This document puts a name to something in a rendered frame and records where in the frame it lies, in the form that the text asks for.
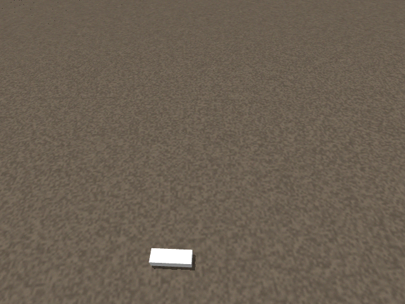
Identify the carton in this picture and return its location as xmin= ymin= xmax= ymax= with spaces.
xmin=149 ymin=248 xmax=193 ymax=267

